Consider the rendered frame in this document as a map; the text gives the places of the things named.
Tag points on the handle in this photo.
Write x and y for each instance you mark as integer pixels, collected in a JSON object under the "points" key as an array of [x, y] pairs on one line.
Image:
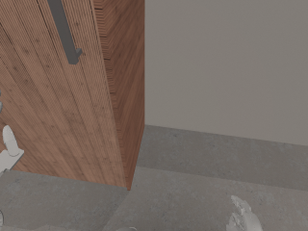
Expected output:
{"points": [[57, 10]]}

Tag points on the wardrobe door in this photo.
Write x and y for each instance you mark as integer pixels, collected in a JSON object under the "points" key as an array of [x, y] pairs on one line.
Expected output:
{"points": [[61, 114]]}

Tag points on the robot right hand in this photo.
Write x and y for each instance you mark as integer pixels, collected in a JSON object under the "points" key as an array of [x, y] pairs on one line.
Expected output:
{"points": [[248, 221]]}

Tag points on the robot left hand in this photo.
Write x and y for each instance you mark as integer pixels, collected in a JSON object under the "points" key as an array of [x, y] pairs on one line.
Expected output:
{"points": [[9, 158]]}

